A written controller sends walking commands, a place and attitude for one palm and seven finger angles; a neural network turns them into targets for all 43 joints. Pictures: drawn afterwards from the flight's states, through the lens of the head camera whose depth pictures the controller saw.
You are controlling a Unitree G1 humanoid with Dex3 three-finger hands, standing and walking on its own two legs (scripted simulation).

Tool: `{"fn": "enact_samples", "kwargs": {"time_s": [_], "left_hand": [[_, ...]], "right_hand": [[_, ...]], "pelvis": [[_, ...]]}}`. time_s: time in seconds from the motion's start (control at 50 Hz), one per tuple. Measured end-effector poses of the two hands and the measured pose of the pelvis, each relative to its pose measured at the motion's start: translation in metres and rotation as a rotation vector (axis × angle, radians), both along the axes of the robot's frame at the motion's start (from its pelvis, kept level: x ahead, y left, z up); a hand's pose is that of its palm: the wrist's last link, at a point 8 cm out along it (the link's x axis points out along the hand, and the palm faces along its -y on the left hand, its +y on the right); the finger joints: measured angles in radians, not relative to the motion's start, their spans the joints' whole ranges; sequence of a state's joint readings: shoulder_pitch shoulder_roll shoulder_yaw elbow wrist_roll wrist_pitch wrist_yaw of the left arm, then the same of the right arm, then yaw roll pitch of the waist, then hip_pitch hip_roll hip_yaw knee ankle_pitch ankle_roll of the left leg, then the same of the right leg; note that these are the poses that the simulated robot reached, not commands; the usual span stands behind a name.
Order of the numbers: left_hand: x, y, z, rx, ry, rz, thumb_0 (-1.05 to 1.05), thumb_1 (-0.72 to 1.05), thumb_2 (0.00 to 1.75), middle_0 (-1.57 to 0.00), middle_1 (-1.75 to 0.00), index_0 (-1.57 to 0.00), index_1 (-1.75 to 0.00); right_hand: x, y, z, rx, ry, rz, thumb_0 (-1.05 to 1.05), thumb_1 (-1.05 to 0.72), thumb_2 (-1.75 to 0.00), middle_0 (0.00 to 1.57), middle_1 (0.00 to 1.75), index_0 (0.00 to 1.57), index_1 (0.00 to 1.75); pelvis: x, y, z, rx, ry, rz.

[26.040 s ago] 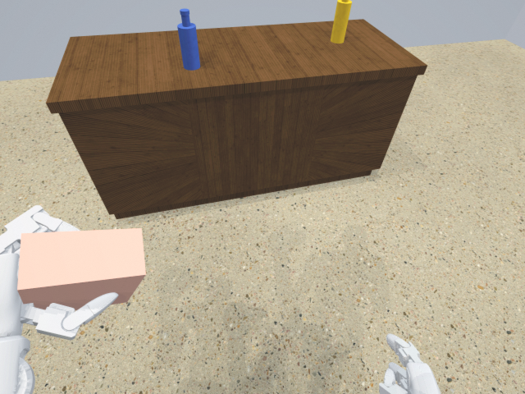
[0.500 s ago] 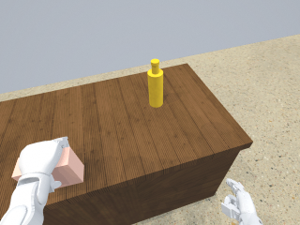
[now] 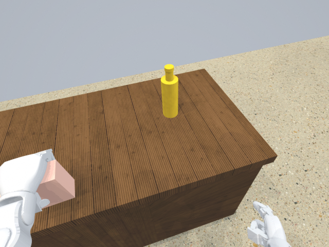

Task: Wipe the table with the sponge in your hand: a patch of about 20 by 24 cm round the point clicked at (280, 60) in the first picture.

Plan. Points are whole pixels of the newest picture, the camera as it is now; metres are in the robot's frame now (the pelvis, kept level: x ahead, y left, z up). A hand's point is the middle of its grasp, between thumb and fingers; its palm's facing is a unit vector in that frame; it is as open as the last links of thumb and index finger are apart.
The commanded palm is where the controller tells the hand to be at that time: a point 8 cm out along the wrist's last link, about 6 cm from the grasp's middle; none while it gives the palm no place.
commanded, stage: lower the sponge onto the table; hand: left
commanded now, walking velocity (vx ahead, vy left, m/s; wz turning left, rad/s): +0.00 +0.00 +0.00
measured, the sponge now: (41, 191) +0.19 +0.36 +0.02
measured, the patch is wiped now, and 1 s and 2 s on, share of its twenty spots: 0.00 0.00 0.15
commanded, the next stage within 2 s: wipe forward along the first lane in 1.12 s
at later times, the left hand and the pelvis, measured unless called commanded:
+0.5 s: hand (42, 182) +0.20 +0.35 +0.04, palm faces -0.06 -0.08 -1.00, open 9.5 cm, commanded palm +0.18 +0.33 +0.10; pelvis +0.00 +0.00 +0.00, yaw +0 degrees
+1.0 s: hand (47, 195) +0.19 +0.35 +0.01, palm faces -0.15 -0.11 -0.98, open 9.5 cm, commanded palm +0.17 +0.34 +0.08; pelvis +0.00 +0.00 +0.00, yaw +0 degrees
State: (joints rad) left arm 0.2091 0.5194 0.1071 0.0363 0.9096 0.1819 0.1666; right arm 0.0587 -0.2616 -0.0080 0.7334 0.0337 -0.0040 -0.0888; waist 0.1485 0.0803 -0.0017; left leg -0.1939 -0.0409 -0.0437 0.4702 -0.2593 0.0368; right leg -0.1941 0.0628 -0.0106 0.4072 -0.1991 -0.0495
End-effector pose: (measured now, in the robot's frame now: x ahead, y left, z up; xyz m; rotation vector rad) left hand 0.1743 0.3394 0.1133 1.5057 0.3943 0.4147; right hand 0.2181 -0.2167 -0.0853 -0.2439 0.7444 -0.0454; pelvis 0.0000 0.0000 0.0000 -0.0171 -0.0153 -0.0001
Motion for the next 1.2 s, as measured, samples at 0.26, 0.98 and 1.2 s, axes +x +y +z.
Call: {"fn": "enact_samples", "kwargs": {"time_s": [0.26, 0.98, 1.2], "left_hand": [[0.015, -0.022, -0.023, -0.071, 0.104, -0.079, 0.0, -0.44, 1.05, -0.79, -1.38, -0.79, -1.38], [0.003, 0.004, -0.048, -0.081, 0.169, 0.048, 0.0, -0.44, 1.05, -0.79, -1.38, -0.79, -1.38], [0.002, 0.006, -0.046, -0.036, 0.083, -0.003, 0.0, -0.44, 1.05, -0.79, -1.38, -0.79, -1.38]], "right_hand": [[-0.002, 0.014, 0.002, 0.015, -0.024, 0.023, 0.01, -0.9, -0.9, 0.2, 0.3, 0.2, 0.3], [-0.009, -0.005, -0.004, -0.002, 0.022, -0.027, 0.01, -0.9, -0.9, 0.2, 0.3, 0.2, 0.3], [-0.021, -0.002, -0.006, -0.003, 0.037, -0.05, 0.01, -0.9, -0.9, 0.2, 0.3, 0.2, 0.3]], "pelvis": [[-0.004, 0.006, 0.0, 0.004, 0.012, 0.005], [0.0, 0.003, -0.001, 0.0, 0.039, 0.001], [-0.004, 0.008, -0.003, -0.004, 0.043, -0.01]]}}
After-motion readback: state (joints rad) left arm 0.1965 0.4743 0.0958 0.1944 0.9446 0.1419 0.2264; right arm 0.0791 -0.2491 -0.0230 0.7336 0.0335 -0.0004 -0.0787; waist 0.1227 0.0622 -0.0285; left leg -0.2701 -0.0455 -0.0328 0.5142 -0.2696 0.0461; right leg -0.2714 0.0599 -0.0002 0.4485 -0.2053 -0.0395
